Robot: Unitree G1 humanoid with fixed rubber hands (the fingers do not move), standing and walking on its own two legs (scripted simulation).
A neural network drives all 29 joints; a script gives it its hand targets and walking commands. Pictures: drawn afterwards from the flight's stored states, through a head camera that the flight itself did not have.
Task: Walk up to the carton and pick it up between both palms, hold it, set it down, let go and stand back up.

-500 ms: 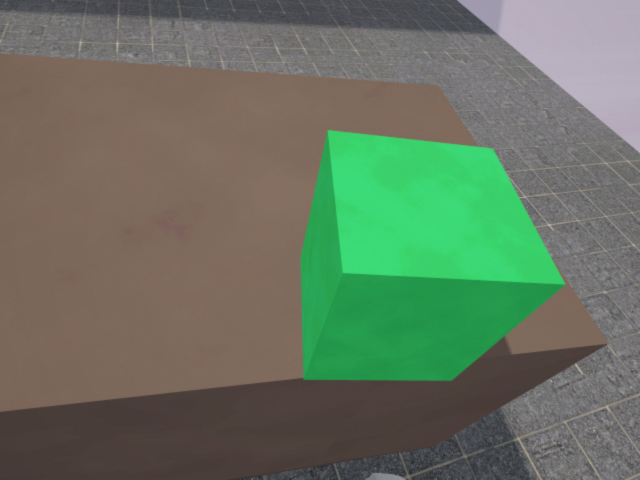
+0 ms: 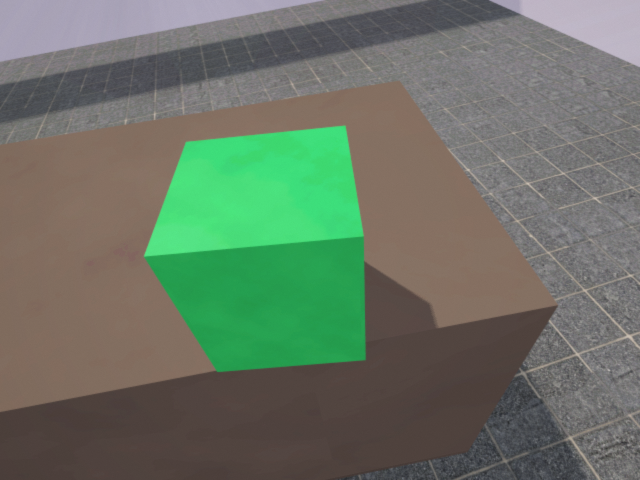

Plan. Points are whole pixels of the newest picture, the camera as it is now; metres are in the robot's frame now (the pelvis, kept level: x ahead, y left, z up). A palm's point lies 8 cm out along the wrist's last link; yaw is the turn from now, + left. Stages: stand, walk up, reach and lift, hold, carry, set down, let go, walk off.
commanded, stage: walk up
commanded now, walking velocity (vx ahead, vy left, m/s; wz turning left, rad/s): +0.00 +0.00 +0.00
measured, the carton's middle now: (278, 254) +0.40 +0.05 +0.08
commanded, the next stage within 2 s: stand in 0.90 s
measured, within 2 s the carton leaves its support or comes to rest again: neither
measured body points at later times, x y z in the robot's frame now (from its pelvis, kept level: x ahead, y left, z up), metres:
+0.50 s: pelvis +0.01 -0.05 -0.01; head +0.01 -0.06 +0.44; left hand -0.04 +0.13 -0.17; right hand -0.01 -0.26 -0.18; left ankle -0.02 +0.09 -0.75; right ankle -0.01 -0.09 -0.75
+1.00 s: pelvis +0.02 -0.01 -0.01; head +0.03 -0.01 +0.44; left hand -0.01 +0.19 -0.17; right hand -0.02 -0.20 -0.17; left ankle -0.01 +0.09 -0.75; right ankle -0.01 -0.09 -0.75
